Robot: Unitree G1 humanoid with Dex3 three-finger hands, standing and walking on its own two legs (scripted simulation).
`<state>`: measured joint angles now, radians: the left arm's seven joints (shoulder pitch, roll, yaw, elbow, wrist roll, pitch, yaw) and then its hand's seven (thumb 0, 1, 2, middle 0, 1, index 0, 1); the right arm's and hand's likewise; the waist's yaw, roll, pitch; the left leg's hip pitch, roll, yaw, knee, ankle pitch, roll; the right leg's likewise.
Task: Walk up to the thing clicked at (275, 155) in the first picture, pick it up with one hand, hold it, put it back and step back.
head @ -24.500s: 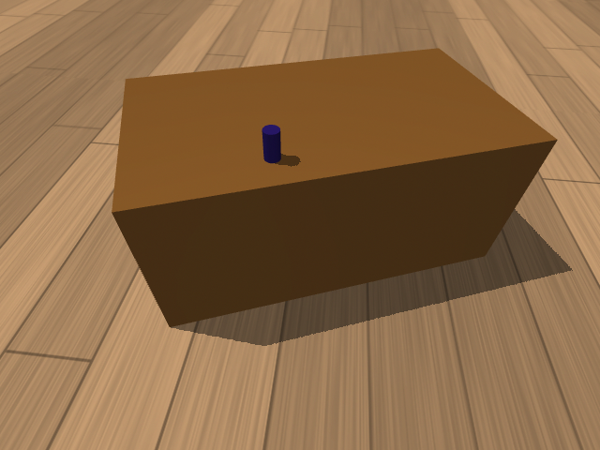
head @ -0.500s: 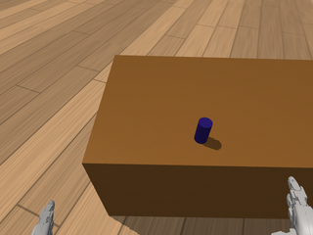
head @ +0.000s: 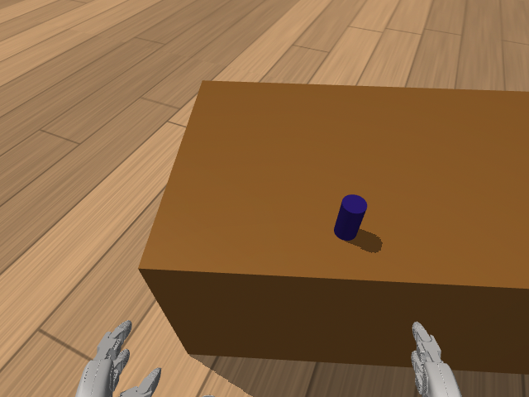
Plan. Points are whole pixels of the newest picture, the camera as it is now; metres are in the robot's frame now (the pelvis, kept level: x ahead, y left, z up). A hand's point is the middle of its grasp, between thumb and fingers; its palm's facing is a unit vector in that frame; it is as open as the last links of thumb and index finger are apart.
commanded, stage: home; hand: right
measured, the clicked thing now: (349, 218) +0.49 -0.17 -0.07
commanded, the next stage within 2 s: none
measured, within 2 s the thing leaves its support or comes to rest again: neither
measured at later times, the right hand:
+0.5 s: hand (383, 375) +0.19 -0.16 -0.05, palm faces +0.11 +0.97 -0.21, open 17.4 cm
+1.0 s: hand (385, 386) +0.18 -0.16 -0.05, palm faces +0.11 +0.97 -0.22, open 17.2 cm
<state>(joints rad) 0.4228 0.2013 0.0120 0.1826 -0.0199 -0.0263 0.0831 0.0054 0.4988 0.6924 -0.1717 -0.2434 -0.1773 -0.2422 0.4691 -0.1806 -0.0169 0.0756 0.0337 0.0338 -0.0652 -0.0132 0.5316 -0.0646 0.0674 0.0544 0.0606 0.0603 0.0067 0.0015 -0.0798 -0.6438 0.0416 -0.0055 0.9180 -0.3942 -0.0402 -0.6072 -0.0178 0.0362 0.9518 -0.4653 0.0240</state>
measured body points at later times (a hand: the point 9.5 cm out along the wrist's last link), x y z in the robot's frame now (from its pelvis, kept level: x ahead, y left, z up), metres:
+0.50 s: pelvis +0.01 +0.01 +0.00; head +0.04 +0.01 +0.45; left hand +0.18 +0.24 -0.03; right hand +0.18 -0.22 -0.03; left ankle +0.04 +0.15 -0.69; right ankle +0.01 -0.13 -0.69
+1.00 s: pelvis +0.00 +0.01 -0.01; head +0.02 +0.01 +0.44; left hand +0.16 +0.24 -0.03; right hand +0.17 -0.22 -0.03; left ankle +0.04 +0.15 -0.69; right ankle +0.01 -0.13 -0.69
